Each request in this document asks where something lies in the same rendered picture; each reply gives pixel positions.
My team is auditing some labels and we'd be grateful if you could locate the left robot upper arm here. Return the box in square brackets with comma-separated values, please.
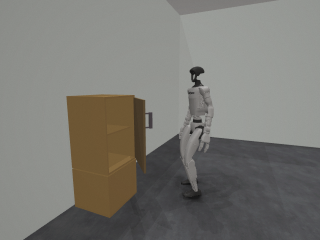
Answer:
[199, 86, 214, 114]

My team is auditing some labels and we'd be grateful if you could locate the right robot forearm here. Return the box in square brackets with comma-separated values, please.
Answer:
[184, 108, 192, 126]

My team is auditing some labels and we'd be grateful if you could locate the right robot hand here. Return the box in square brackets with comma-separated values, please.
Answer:
[179, 125, 186, 139]

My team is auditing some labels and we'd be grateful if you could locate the handle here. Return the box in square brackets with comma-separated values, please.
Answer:
[145, 112, 153, 129]

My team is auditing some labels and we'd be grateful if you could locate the cupboard door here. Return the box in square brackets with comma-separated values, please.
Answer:
[133, 97, 146, 174]

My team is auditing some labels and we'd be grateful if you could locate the humanoid robot head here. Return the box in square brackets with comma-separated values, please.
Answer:
[189, 66, 205, 88]

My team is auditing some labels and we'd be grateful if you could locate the right robot thigh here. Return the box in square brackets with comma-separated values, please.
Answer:
[179, 125, 193, 160]

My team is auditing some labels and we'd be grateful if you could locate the left robot forearm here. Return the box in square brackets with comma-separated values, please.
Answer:
[203, 106, 214, 134]

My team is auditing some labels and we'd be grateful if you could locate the left robot hand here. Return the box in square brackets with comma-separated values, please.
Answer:
[198, 133, 210, 153]

